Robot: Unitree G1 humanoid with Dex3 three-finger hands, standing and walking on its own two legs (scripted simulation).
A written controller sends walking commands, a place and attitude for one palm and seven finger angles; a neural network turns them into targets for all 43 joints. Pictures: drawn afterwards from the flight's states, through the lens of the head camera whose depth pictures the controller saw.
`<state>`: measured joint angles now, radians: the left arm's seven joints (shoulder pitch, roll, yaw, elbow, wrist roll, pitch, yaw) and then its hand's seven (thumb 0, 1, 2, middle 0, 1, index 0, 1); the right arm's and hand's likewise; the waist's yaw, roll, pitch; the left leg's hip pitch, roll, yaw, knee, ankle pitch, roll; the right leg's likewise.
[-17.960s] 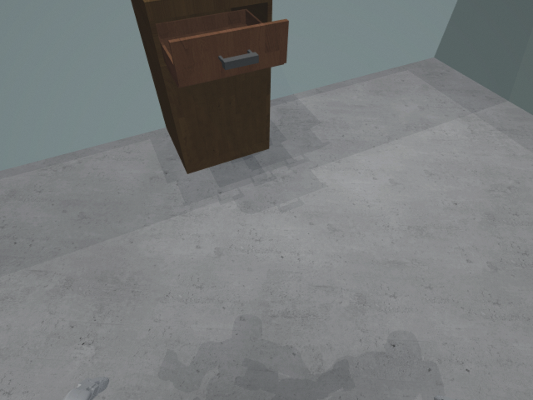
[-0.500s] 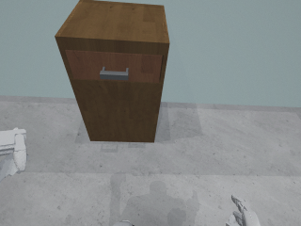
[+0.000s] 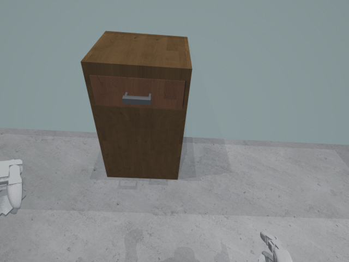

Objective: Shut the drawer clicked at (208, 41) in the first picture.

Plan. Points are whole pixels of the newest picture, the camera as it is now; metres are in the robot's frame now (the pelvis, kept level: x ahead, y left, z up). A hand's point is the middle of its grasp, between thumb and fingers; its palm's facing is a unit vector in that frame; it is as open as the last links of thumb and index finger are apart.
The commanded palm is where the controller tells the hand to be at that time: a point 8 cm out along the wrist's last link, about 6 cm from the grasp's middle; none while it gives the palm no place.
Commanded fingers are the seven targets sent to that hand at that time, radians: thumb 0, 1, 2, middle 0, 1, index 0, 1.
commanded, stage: stop stepping back and stand still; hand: left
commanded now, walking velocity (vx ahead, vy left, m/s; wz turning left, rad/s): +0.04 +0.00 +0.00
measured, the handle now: (137, 97) +0.85 +0.24 -0.07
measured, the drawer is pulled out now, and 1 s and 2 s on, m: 0.00 0.00 0.00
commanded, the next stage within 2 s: let the arm hang, fingers relaxed in 0.82 s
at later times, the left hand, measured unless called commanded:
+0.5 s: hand out of the picture +0.11 +0.30 +0.17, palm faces +0.44 -0.78 -0.45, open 3.2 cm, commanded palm +0.07 +0.31 +0.19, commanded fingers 0.00 0.90 0.90 -1.40 -1.60 -1.40 -1.60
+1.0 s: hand (12, 250) +0.12 +0.30 +0.06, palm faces +0.27 -0.84 -0.46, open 3.2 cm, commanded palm none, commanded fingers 0.00 0.90 0.90 -1.20 -1.38 -1.20 -1.38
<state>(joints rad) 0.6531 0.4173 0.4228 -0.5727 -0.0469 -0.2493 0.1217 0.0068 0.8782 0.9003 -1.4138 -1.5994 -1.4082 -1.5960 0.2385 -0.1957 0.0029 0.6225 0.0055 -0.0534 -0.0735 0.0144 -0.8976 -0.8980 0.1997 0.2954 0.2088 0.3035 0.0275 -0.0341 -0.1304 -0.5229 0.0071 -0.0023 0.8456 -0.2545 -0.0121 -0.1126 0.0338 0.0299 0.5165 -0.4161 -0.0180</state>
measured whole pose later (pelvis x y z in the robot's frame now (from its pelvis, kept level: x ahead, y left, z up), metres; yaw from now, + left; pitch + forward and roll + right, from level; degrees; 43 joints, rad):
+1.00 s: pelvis -0.07 +0.04 +0.00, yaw +1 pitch +0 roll -1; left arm 0.42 0.35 0.22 -0.06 0.02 -0.11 0.06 0.00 0.89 0.90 -1.40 -1.59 -1.39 -1.58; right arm 0.15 -0.28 0.00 0.76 0.00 -0.10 -0.01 0.01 -0.90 -0.90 0.20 0.30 0.21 0.30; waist 0.03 0.06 -0.03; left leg -0.40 -0.04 -0.01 0.55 -0.16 0.05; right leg -0.25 0.00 -0.03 0.56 -0.31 0.01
